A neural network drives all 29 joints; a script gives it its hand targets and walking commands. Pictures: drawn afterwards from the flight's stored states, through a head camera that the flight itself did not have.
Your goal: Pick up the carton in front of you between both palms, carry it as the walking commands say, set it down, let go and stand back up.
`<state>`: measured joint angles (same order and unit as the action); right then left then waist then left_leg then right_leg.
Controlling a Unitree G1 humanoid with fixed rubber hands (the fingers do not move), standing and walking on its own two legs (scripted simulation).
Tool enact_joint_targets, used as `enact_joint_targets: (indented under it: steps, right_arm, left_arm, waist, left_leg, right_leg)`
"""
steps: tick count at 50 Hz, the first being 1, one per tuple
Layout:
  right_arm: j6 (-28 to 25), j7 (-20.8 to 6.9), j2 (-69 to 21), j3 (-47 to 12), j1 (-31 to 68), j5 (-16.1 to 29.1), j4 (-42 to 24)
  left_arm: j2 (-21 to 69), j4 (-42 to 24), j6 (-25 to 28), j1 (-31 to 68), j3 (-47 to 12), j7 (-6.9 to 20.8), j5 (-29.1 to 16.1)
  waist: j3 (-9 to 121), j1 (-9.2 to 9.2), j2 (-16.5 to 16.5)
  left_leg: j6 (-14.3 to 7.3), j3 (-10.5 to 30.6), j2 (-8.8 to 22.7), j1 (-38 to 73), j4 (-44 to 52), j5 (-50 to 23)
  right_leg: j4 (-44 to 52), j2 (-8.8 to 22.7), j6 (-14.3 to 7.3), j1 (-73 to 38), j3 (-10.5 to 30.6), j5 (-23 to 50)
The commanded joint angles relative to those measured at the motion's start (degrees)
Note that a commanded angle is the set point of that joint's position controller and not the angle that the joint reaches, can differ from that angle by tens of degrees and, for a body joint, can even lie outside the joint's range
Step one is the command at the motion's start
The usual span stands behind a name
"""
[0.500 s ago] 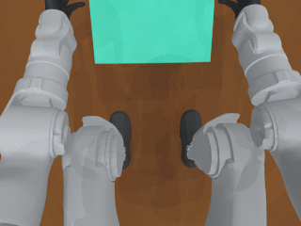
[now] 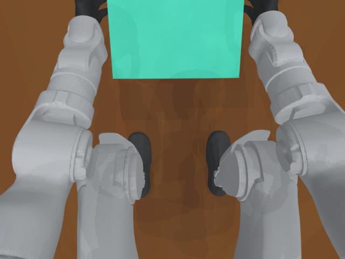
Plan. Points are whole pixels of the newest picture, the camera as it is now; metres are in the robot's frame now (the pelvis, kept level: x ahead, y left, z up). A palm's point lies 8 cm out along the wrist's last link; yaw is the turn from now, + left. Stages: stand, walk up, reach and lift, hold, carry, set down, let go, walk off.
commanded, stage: reach and lift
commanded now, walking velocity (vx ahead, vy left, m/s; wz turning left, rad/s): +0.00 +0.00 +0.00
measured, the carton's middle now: (174, 30) +0.52 +0.01 -0.25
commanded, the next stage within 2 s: none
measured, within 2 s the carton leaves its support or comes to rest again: leaves its support in 0.34 s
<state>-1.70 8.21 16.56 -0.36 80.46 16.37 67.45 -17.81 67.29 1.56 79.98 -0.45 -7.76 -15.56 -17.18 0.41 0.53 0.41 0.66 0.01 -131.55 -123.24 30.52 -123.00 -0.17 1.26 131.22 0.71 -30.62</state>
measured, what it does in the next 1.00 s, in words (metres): rises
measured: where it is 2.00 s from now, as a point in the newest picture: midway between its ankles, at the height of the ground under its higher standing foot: (179, 174)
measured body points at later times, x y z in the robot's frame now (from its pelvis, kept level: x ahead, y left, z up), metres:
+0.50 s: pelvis +0.00 +0.00 +0.00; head +0.31 +0.02 +0.32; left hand +0.53 +0.17 -0.11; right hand +0.54 -0.14 -0.11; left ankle +0.12 +0.12 -0.34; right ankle +0.12 -0.13 -0.34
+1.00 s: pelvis +0.01 -0.01 +0.13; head +0.25 +0.01 +0.52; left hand +0.48 +0.17 +0.07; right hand +0.50 -0.13 +0.07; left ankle +0.12 +0.12 -0.34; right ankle +0.12 -0.13 -0.34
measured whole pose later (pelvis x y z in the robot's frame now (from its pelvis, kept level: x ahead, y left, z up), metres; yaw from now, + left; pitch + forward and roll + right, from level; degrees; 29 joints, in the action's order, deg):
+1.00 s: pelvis +0.01 -0.01 +0.13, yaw +2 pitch +42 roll +0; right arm 19.5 4.7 -2.0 24.9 52.3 -9.7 37.6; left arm 0.2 37.6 -20.3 52.1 23.8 -2.7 10.0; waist 12.1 0.4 0.9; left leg 1.8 2.5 -2.5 -111.9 -98.5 28.2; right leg -99.2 -3.5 1.6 111.3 2.3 -29.6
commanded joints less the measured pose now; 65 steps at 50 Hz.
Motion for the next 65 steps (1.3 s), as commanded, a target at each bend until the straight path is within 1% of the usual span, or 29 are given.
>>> enact_joint_targets:
  steps: [1, 2, 4, 6, 7, 9, 11, 14, 16, 17, 19, 21, 22, 24, 25, 29, 31, 33, 34, 35, 36, 37, 38, 41, 44, 49, 52, 56, 65]
  right_arm:
    - [-1.4, 0.29, -2.68, -0.11, 12.57, -1.08, -4.14]
    - [-1.51, -0.42, -7.21, -1.61, 14.7, -1.1, -4.58]
    - [-1.3, -2.71, -20.05, -4.29, 20.91, -1.31, -4.7]
    - [-0.35, -5.92, -32.96, -6.17, 26.72, -2.83, -5.14]
    - [0.39, -7.51, -37.74, -6.43, 28.75, -3.9, -5.75]
    - [1.87, -10.02, -44.05, -6.05, 30.32, -4.92, -7.16]
    - [2.91, -11.53, -48.7, -6.22, 31.82, -4.68, -9.52]
    - [3.88, -12.34, -54.11, -8.49, 34.34, -2.43, -15.27]
    - [4.62, -11.96, -57.78, -10.98, 34.71, -0.33, -20.16]
    - [5.12, -11.6, -59.58, -12.13, 34.52, 0.62, -22.69]
    - [6.35, -11.49, -62.31, -13.03, 33.62, 1.02, -27.51]
    - [8.32, -12.5, -64.99, -13.07, 32.37, -0.71, -30.93]
    - [9.38, -13.28, -66.21, -12.83, 31.66, -1.85, -32.29]
    - [11.58, -14.56, -69.15, -12.11, 29.32, -4.29, -32.79]
    - [12.63, -15.05, -70.29, -10.9, 27.63, -5.89, -32.08]
    - [16.46, -16.52, -72.82, -3.23, 20.04, -14.31, -24.39]
    - [17.56, -17.2, -72.46, 0.44, 18.17, -17.89, -21.59]
    - [18.14, -17.52, -73.28, 1.87, 18.27, -19.6, -20.81]
    - [18.3, -17.6, -73.47, 2.3, 18.87, -19.98, -20.94]
    - [18.65, -17.7, -74.42, 2.21, 18.26, -20.29, -20.75]
    - [18.82, -17.76, -74.83, 2.08, 17.84, -20.38, -20.97]
    - [18.86, -17.7, -75.12, 1.81, 18.2, -20.36, -21.32]
    - [19.21, -17.79, -75.74, 1.83, 17.18, -20.62, -21.47]
    - [19.75, -17.79, -76.91, 0.5, 14.55, -20.69, -22.65]
    - [20.29, -17.95, -78.58, -2.25, 12.12, -19.82, -24.72]
    - [21.01, -18.41, -81.03, -7.57, 8.16, -17.21, -28.8]
    - [21.29, -18.5, -81.95, -9.96, 5.45, -16.12, -30.22]
    - [21.43, -18.46, -82.62, -11.39, 1.35, -15.93, -30.64]
    - [20.93, -18.38, -83.2, -10.39, -8.53, -17.95, -29.41]
  left_arm:
    - [2.63, -5.04, 1.52, 14.43, -0.59, 0.3, 0.44]
    - [7.7, -5.76, 1.65, 16.73, -2.39, 1.14, 0.15]
    - [19.89, -5.94, 1.54, 23.04, -5.88, 3.55, 0.05]
    - [32.86, -6.48, 0.39, 29.61, -8.16, 6.78, 1.26]
    - [38.01, -6.95, -0.47, 31.42, -8.26, 8.41, 2.32]
    - [44.4, -8.52, -1.91, 32.39, -7.74, 10.85, 3.7]
    - [48.86, -10.98, -2.85, 33.39, -8.26, 12.23, 3.19]
    - [54.77, -16.44, -3.76, 36.06, -11.28, 12.87, 0.19]
    - [57.67, -23.34, -4.3, 38.03, -13.75, 12.18, -1.83]
    - [58.82, -27.0, -4.7, 38.35, -14.67, 11.69, -2.42]
    - [62.25, -30.42, -6.08, 35.94, -15.08, 11.26, -2.08]
    - [65.1, -31.98, -8.35, 33.15, -14.25, 11.85, 0.41]
    - [66.7, -32.88, -9.6, 31.76, -13.88, 12.43, 1.53]
    - [69.32, -32.97, -11.92, 28.43, -12.39, 13.64, 4.23]
    - [70.65, -32.44, -13.03, 26.88, -11.59, 14.28, 5.46]
    - [73.78, -25.68, -16.69, 20.87, -4.97, 16.66, 12.2]
    - [73.35, -22.93, -17.82, 19.34, -1.41, 17.72, 15.47]
    - [73.34, -21.92, -18.43, 18.71, 0.63, 18.13, 17.58]
    - [73.17, -21.62, -18.57, 18.36, 1.84, 18.23, 18.53]
    - [72.83, -21.61, -18.79, 18.25, 2.19, 18.38, 19.24]
    - [73.26, -21.98, -19.0, 18.0, 2.2, 18.48, 19.49]
    - [73.99, -22.09, -19.09, 17.51, 2.34, 18.56, 19.62]
    - [73.59, -22.44, -19.33, 17.43, 2.26, 18.83, 19.96]
    - [75.83, -24.01, -20.14, 15.75, 0.07, 19.36, 19.29]
    - [77.91, -26.0, -20.8, 13.27, -2.85, 19.57, 18.29]
    - [80.13, -29.84, -21.49, 8.92, -7.8, 19.5, 16.46]
    - [80.96, -31.19, -21.67, 5.83, -9.84, 19.31, 15.87]
    - [81.8, -31.73, -21.71, 1.58, -11.11, 19.13, 15.86]
    - [82.88, -31.36, -21.12, -7.16, -10.97, 18.97, 17.06]
  waist:
    - [63.53, -0.09, -1.24]
    - [63.12, -0.45, -1.4]
    - [63.25, -0.48, -1.4]
    - [61.68, -0.56, -0.84]
    - [60.59, -0.56, -0.79]
    - [59.99, -0.41, -0.95]
    - [63.03, -0.32, -1.15]
    - [74.41, -0.59, -1.51]
    - [86.77, -0.19, -1.39]
    - [92.61, 0.19, -1.56]
    - [98.75, 0.55, -2.09]
    - [97.96, 0.88, -2.07]
    - [97.09, 0.94, -1.93]
    - [93.05, 1.31, -1.09]
    - [90.26, 1.13, -1.08]
    - [75.56, -0.33, -1.23]
    - [71.96, -0.45, -1.42]
    - [72.37, 0.1, -0.97]
    - [73.07, 0.82, -0.58]
    - [73.76, 0.81, 0.23]
    - [75.22, 0.92, 0.52]
    - [76.81, 1.43, 0.55]
    - [77.43, 1.0, 1.03]
    - [81.2, 0.4, 0.37]
    - [84.01, 0.25, -0.21]
    - [86.29, 0.66, -0.72]
    - [85.28, 0.93, -0.47]
    - [81.99, 0.97, -0.09]
    - [72.45, 0.16, -0.68]
  left_leg:
    - [1.14, -0.66, -2.94, 34.28, 9.81, -13.89]
    - [0.87, -0.61, -3.33, 34.05, 9.89, -13.62]
    - [0.55, -0.51, -4.04, 32.76, 9.74, -14.25]
    - [0.61, -0.85, -5.1, 31.16, 8.95, -13.35]
    - [0.6, -1.14, -5.66, 30.43, 8.62, -12.43]
    - [0.49, -1.98, -6.44, 29.95, 8.07, -11.38]
    - [0.32, -2.76, -6.78, 31.4, 7.58, -12.67]
    - [0.33, -3.79, -7.0, 36.94, 6.58, -17.12]
    - [0.68, -4.78, -7.28, 43.05, 6.33, -20.99]
    - [0.74, -5.15, -7.42, 46.39, 6.42, -22.78]
    - [0.64, -5.18, -7.84, 51.87, 6.73, -25.65]
    - [0.4, -5.24, -8.33, 51.72, 8.02, -24.62]
    - [0.31, -5.22, -8.52, 50.92, 9.13, -22.79]
    - [0.17, -5.44, -8.78, 47.82, 11.3, -19.1]
    - [0.15, -5.4, -8.84, 45.75, 12.71, -16.71]
    - [0.04, -5.02, -8.89, 37.52, 18.54, -7.12]
    - [-0.07, -4.8, -8.9, 35.56, 21.15, -4.11]
    - [-0.25, -4.7, -9.01, 36.5, 23.33, -3.25]
    - [-0.46, -4.64, -9.08, 36.56, 24.31, -2.16]
    - [-0.5, -4.72, -9.12, 37.79, 25.21, -3.11]
    - [-0.45, -4.83, -9.19, 39.04, 25.76, -4.3]
    - [-0.48, -4.87, -9.27, 39.1, 26.76, -2.96]
    - [-0.46, -4.86, -9.28, 40.03, 27.69, -3.71]
    - [0.02, -4.93, -9.45, 43.65, 29.79, -6.34]
    - [0.44, -4.74, -9.54, 47.94, 31.97, -8.89]
    - [0.76, -4.17, -9.69, 54.82, 35.61, -12.94]
    - [0.79, -3.66, -9.78, 58.12, 38.04, -13.98]
    - [0.77, -2.85, -9.88, 61.82, 41.61, -14.17]
    - [0.49, -0.68, -9.66, 71.14, 51.23, -14.15]
  right_leg:
    - [9.21, -3.21, 0.66, -32.37, -1.53, 12.57]
    - [9.26, -3.64, 0.49, -32.31, -1.51, 12.49]
    - [8.83, -4.44, 0.0, -31.4, -1.63, 13.41]
    - [8.05, -5.3, -0.46, -30.37, -1.89, 12.71]
    - [7.75, -5.73, -0.68, -29.99, -2.09, 11.92]
    - [7.01, -6.41, -0.92, -29.93, -2.71, 10.93]
    - [6.28, -6.8, -1.08, -30.9, -3.3, 12.04]
    - [5.2, -7.22, -1.2, -35.76, -4.2, 16.46]
    - [4.85, -7.75, -1.14, -41.82, -4.92, 20.44]
    - [4.88, -8.13, -1.03, -44.35, -5.26, 21.99]
    - [5.43, -8.87, -0.68, -44.97, -6.04, 22.93]
    - [7.07, -9.33, -0.56, -43.22, -6.02, 21.1]
    - [8.06, -9.44, -0.52, -42.19, -6.2, 19.16]
    - [10.59, -9.66, -0.47, -39.8, -5.93, 15.44]
    - [11.76, -9.66, -0.55, -38.44, -5.9, 13.42]
    - [17.49, -9.38, -1.1, -32.32, -5.15, 5.67]
    - [20.07, -9.3, -1.44, -31.16, -4.92, 3.18]
    - [22.24, -9.5, -1.41, -31.47, -4.79, 2.28]
    - [23.21, -9.55, -1.37, -32.36, -4.56, 1.41]
    - [24.65, -9.69, -1.13, -33.41, -4.4, 1.94]
    - [25.58, -9.78, -0.94, -34.93, -4.23, 2.91]
    - [26.21, -9.83, -0.88, -36.7, -4.21, 2.14]
    - [27.5, -9.87, -0.67, -38.0, -4.23, 2.79]
    - [29.87, -10.01, -0.48, -42.33, -4.22, 5.43]
    - [32.05, -10.15, -0.37, -45.75, -4.16, 7.81]
    - [35.32, -10.47, -0.07, -51.42, -3.72, 11.64]
    - [37.67, -10.59, 0.15, -54.39, -3.3, 12.62]
    - [41.42, -10.59, 0.27, -58.02, -2.62, 12.73]
    - [51.57, -9.98, -0.31, -67.21, -0.27, 12.66]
